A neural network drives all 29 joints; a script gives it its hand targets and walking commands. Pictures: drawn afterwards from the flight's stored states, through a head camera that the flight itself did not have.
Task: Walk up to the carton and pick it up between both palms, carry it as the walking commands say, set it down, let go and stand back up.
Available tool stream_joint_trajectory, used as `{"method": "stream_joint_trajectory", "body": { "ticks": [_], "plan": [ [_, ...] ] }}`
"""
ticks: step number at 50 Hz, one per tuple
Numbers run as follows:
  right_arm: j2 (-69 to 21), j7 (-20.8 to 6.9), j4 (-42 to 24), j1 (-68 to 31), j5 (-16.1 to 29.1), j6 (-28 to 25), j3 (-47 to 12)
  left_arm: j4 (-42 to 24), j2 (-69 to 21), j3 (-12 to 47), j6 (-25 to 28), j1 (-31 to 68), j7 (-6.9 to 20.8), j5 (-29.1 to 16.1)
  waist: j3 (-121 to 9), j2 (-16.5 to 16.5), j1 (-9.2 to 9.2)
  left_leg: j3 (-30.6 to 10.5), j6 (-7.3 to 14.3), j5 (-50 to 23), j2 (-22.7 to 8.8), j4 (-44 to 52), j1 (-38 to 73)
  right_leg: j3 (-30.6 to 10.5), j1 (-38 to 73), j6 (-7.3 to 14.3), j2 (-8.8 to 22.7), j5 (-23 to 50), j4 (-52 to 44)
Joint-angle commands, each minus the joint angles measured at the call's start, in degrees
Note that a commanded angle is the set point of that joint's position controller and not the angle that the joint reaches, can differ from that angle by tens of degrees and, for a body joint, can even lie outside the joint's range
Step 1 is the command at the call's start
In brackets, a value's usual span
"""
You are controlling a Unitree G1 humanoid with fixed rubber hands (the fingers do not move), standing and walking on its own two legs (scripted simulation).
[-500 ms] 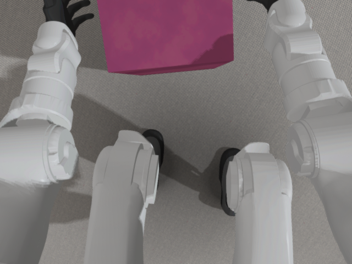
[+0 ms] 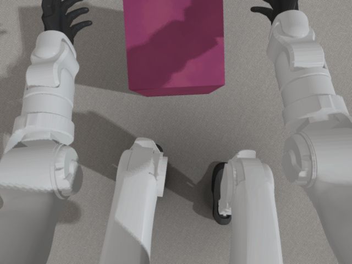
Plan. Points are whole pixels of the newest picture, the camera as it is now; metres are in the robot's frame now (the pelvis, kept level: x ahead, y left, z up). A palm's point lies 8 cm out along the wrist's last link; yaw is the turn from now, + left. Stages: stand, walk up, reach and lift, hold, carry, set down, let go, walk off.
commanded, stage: set down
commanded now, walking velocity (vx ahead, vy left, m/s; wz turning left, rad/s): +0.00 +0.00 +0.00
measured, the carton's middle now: (175, 51) +0.54 +0.08 -0.30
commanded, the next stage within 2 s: let go in 0.90 s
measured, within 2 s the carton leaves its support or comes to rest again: neither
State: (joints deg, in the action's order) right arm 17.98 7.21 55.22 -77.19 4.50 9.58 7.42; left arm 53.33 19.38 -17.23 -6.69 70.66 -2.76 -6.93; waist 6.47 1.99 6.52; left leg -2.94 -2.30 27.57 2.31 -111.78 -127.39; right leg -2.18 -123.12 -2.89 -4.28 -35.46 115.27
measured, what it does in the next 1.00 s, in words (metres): rises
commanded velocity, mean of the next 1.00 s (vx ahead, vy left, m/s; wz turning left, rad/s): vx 0.00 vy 0.00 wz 0.00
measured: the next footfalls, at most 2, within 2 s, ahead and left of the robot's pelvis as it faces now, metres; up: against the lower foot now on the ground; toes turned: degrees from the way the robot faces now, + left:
none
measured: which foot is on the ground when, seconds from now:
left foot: down 0.00-1.00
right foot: down 0.00-1.00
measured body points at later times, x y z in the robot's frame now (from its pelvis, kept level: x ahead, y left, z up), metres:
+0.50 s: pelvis +0.02 +0.00 +0.13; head +0.33 +0.03 +0.45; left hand +0.51 +0.29 +0.03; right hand +0.58 -0.11 +0.03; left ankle +0.12 +0.13 -0.39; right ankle +0.09 -0.13 -0.39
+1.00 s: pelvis +0.05 +0.01 +0.24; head +0.34 +0.03 +0.59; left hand +0.50 +0.29 +0.14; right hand +0.57 -0.11 +0.14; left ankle +0.12 +0.13 -0.39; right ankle +0.09 -0.13 -0.39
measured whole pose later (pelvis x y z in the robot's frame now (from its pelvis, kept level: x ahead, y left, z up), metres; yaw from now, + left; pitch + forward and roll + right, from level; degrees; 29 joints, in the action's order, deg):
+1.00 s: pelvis +0.05 +0.01 +0.24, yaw +0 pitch +44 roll -1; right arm 11.5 1.3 50.2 -60.6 -7.3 9.1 16.8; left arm 47.4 12.2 -25.5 -6.4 55.4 3.5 5.2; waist -4.9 2.2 5.6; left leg -2.7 -0.6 13.6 1.1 -54.9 -85.3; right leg -3.6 -82.2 -2.3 -2.1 -18.9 57.0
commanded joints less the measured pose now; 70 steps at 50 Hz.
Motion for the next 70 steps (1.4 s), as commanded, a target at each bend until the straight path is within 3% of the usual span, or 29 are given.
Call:
{"method": "stream_joint_trajectory", "body": {
  "ticks": [1,10,21,40,47,52,55,59,62,70],
  "plan": [
    [5.21,-0.28,-6.47,-13.53,-1.13,-0.53,1.93,-7.40,6.98,-1.48,0.22,12.01,0.21,1.10,-65.24,-0.28,2.06,7.95,-1.26,-17.55,0.36,11.48,44.16,7.30,24.57,0.96,-1.82,10.60,-13.58],
    [4.05,-1.07,-11.56,-10.76,-2.65,1.39,3.26,-12.27,6.71,-3.86,-1.81,7.59,1.16,2.79,-70.25,1.67,2.82,8.41,-1.23,-20.19,1.13,19.74,48.96,7.28,32.25,0.54,-2.67,13.18,-21.64],
    [2.78,-2.69,-14.91,-5.48,-4.42,2.79,4.87,-15.93,5.77,-4.52,-3.14,2.10,3.43,3.22,-71.38,2.14,2.27,8.29,-1.27,-25.63,1.60,31.06,57.51,6.76,42.33,-0.09,-2.45,19.11,-33.40],
    [-0.41,-5.24,-13.36,1.83,-8.22,0.41,7.74,-14.29,1.94,-6.96,-0.44,-4.15,5.69,7.64,-64.87,1.25,1.98,6.34,-0.26,-32.22,0.90,53.79,75.40,4.06,58.04,-0.51,-1.50,26.18,-56.94],
    [-1.84,-6.26,-9.41,4.97,-11.50,-1.38,9.62,-10.68,-1.37,-8.82,1.16,-5.28,6.08,11.84,-56.93,0.75,0.95,5.13,-0.87,-33.42,0.66,58.33,77.53,4.27,56.32,-0.07,-0.89,25.18,-62.36],
    [-4.11,-3.91,-14.00,13.00,-13.83,-1.66,9.48,-13.40,0.85,-8.31,1.83,-12.83,7.38,14.59,-64.86,0.38,0.65,5.05,-0.07,-40.08,1.03,58.68,84.49,3.68,64.00,-0.78,-1.04,32.33,-63.80],
    [-6.80,-1.92,-21.27,23.83,-14.07,-1.84,7.53,-19.09,2.22,-5.56,2.16,-23.52,8.98,14.75,-72.16,-0.35,0.19,4.51,0.91,-47.39,1.14,59.84,92.27,3.24,71.40,-1.39,-1.45,39.14,-65.11],
    [-7.68,-1.07,-32.10,32.19,-11.99,-2.01,6.05,-29.59,2.68,-1.92,1.63,-31.63,10.53,12.30,-70.57,-2.42,-0.30,2.58,1.67,-51.06,0.57,62.71,103.25,3.00,71.74,-1.00,-1.57,38.04,-68.74],
    [-7.51,-2.08,-35.43,39.58,-10.49,-2.42,4.60,-31.22,1.41,1.01,1.25,-39.52,11.11,10.09,-64.39,-3.15,-0.83,1.86,1.41,-48.50,0.09,65.51,107.31,3.08,73.15,-0.36,-1.11,34.21,-71.30],
    [-5.77,-5.34,-28.17,56.86,-8.18,-6.25,2.46,-26.96,-1.93,6.91,4.50,-55.96,10.42,7.48,-39.78,-3.19,-2.84,1.65,-0.07,-33.09,-0.20,74.26,108.07,3.75,81.01,1.28,0.06,24.85,-79.31]
  ]
}}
